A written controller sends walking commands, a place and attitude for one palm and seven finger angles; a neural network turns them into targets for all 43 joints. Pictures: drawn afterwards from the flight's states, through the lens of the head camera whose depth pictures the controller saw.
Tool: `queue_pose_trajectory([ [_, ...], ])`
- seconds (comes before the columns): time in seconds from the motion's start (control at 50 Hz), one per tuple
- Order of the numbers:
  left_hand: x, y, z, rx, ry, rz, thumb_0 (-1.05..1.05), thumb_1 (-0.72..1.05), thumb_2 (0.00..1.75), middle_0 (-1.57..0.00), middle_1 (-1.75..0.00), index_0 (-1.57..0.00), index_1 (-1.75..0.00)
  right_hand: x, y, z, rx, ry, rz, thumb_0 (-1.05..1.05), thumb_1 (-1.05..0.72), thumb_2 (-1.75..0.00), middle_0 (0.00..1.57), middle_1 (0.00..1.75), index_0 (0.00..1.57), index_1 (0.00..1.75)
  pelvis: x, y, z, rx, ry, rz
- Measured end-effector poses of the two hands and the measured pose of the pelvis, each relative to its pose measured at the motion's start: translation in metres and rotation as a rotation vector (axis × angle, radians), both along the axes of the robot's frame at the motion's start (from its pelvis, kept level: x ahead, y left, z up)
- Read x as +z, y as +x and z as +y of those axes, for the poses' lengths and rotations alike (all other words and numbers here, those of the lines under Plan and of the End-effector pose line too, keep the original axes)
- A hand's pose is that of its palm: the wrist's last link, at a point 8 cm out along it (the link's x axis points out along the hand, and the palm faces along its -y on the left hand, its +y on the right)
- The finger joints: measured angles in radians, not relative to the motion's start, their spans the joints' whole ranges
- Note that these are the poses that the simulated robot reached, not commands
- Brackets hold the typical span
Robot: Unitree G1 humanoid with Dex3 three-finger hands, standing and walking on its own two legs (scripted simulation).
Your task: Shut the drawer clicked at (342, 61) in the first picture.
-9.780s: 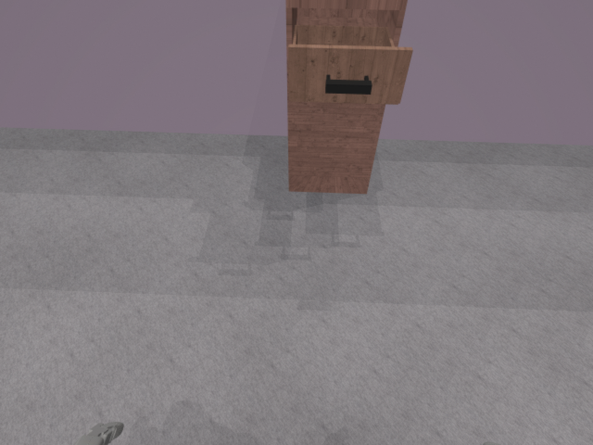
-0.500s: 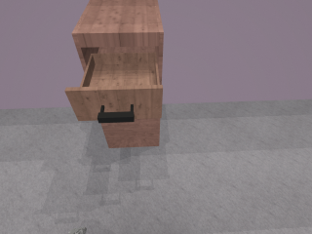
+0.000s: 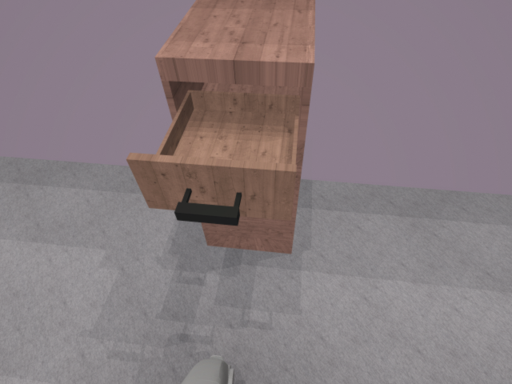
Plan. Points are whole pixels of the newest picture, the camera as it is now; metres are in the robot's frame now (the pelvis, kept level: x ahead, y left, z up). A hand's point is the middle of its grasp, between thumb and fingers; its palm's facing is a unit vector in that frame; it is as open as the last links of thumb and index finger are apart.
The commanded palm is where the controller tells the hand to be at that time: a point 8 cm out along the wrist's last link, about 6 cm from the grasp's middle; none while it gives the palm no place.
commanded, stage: take the last steps up to it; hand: left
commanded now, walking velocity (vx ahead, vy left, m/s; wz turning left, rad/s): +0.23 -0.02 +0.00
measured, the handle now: (210, 204) +0.45 +0.15 -0.03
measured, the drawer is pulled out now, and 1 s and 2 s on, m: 0.29 0.29 0.29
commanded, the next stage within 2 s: come to a stop and stand still in 0.20 s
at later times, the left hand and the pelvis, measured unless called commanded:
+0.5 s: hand (166, 343) +0.21 +0.21 -0.17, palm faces +0.05 -0.98 -0.22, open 7.3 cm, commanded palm none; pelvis +0.14 +0.02 +0.00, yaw -1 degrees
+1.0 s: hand (157, 374) +0.16 +0.22 -0.18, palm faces +0.04 -0.98 -0.22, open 7.4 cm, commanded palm none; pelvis +0.10 +0.03 -0.01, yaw -3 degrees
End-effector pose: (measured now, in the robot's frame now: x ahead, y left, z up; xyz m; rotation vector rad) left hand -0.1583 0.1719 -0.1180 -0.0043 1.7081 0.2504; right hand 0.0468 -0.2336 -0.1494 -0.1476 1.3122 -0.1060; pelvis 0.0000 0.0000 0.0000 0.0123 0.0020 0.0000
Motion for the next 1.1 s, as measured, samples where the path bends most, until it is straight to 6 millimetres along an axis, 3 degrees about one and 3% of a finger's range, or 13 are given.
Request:
queue_pose_trajectory([
  [0.06,0.0,0.002,-0.003,0.032,-0.029,0.069,0.01,0.91,0.89,-0.2,-0.3,-0.2,-0.3,0.0,0.062,0.02,0.05,0.009,-0.074,0.01,-0.91,-0.9,0.2,0.3,0.2,0.3,-0.006,0.023,0.01,-0.002,-0.002,0.009],
  [0.12,-0.007,0.017,0.003,0.046,-0.057,0.115,0.01,0.9,0.89,-0.2,-0.3,-0.2,-0.3,-0.002,0.121,0.044,0.079,0.01,-0.178,0.01,-0.91,-0.9,0.2,0.3,0.2,0.3,-0.016,0.051,0.023,-0.009,-0.014,0.007],
  [0.18,-0.019,0.053,0.02,0.02,-0.064,0.095,0.01,0.9,0.89,-0.2,-0.3,-0.2,-0.3,0.004,0.151,0.063,0.065,0.018,-0.256,0.01,-0.91,-0.9,0.2,0.3,0.2,0.3,-0.018,0.071,0.032,-0.028,-0.007,-0.011],
  [0.26,-0.032,0.138,0.052,-0.051,-0.028,-0.064,0.01,0.9,0.89,-0.2,-0.3,-0.2,-0.3,0.016,0.153,0.071,-0.009,0.019,-0.271,-0.01,-0.91,-0.9,0.2,0.3,0.2,0.3,-0.007,0.094,0.037,-0.044,-0.007,-0.034],
  [0.34,-0.035,0.236,0.076,-0.116,0.017,-0.277,0.01,0.91,0.89,-0.2,-0.3,-0.19,-0.3,0.031,0.16,0.052,-0.057,-0.037,-0.303,-0.07,-0.96,-0.9,0.21,0.3,0.21,0.3,0.0,0.112,0.037,-0.047,-0.002,-0.035],
  [0.4,-0.03,0.298,0.085,-0.142,0.058,-0.408,0.01,0.92,0.89,-0.19,-0.3,-0.19,-0.3,0.032,0.154,0.039,-0.048,-0.066,-0.246,-0.06,-0.96,-0.9,0.21,0.3,0.2,0.3,0.002,0.124,0.034,-0.038,0.004,-0.032],
  [0.46,-0.024,0.34,0.089,-0.166,0.091,-0.48,0.01,0.93,0.89,-0.19,-0.3,-0.19,-0.3,0.026,0.141,0.03,-0.05,-0.072,-0.165,-0.04,-0.95,-0.9,0.21,0.3,0.2,0.3,0.002,0.133,0.027,-0.027,0.005,-0.036],
  [0.54,-0.019,0.371,0.081,-0.213,0.113,-0.501,0.01,0.93,0.89,-0.19,-0.3,-0.19,-0.3,0.009,0.119,0.022,-0.085,-0.046,-0.054,-0.02,-0.93,-0.9,0.2,0.3,0.2,0.3,-0.002,0.144,0.014,-0.027,0.011,-0.039],
  [0.62,-0.019,0.378,0.065,-0.259,0.126,-0.469,0.01,0.92,0.89,-0.19,-0.3,-0.19,-0.3,-0.011,0.096,0.015,-0.131,0.002,0.049,0.0,-0.92,-0.9,0.2,0.3,0.2,0.3,-0.009,0.15,0.001,-0.044,0.012,-0.027],
  [0.72,-0.013,0.366,0.052,-0.263,0.12,-0.419,0.01,0.92,0.89,-0.2,-0.3,-0.2,-0.3,-0.015,0.072,0.014,-0.148,0.03,0.148,0.0,-0.91,-0.9,0.2,0.3,0.2,0.3,-0.005,0.142,-0.002,-0.031,0.015,-0.009],
  [0.9,-0.017,0.333,0.075,-0.216,0.121,-0.414,0.01,0.91,0.89,-0.2,-0.3,-0.2,-0.3,-0.005,0.061,0.022,-0.115,0.0,0.107,0.01,-0.91,-0.9,0.2,0.3,0.2,0.3,-0.004,0.116,0.014,-0.034,0.02,-0.003],
  [0.98,-0.03,0.314,0.089,-0.191,0.097,-0.401,0.01,0.91,0.89,-0.2,-0.3,-0.2,-0.3,-0.002,0.055,0.035,-0.117,-0.028,0.047,0.01,-0.91,-0.9,0.2,0.3,0.2,0.3,-0.008,0.104,0.028,-0.043,0.016,-0.025],
  [1.1,-0.026,0.282,0.094,-0.167,0.086,-0.371,0.01,0.91,0.89,-0.2,-0.3,-0.2,-0.3,0.003,0.048,0.055,-0.088,-0.009,0.042,0.01,-0.92,-0.9,0.2,0.3,0.2,0.3,-0.001,0.098,0.033,-0.038,0.011,-0.025],
])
